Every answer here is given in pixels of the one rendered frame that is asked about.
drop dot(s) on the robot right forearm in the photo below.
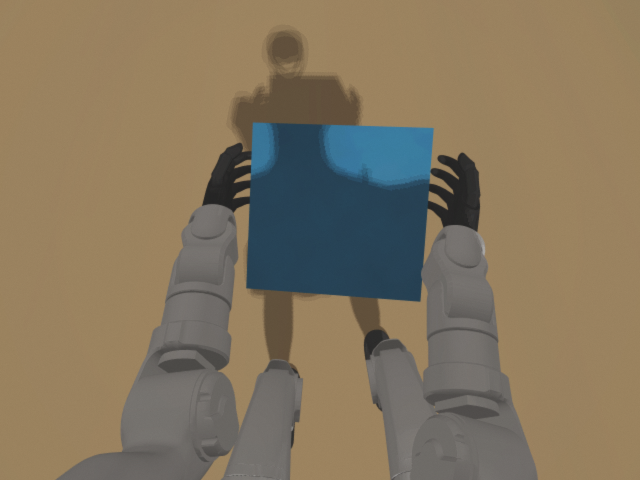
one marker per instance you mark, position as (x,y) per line
(463,374)

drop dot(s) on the right robot hand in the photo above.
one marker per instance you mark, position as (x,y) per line
(464,204)

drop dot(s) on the robot right upper arm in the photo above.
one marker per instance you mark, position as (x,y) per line
(450,446)

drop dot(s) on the robot left forearm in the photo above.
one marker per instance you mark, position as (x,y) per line
(194,330)

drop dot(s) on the carton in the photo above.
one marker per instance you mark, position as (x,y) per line
(339,209)

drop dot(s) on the left robot hand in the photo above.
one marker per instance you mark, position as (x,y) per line
(221,188)

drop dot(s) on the robot left upper arm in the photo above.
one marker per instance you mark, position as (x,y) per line
(175,425)

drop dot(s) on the robot left foot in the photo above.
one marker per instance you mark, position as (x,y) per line
(292,432)

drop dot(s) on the left robot thigh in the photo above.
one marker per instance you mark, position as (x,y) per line
(262,450)

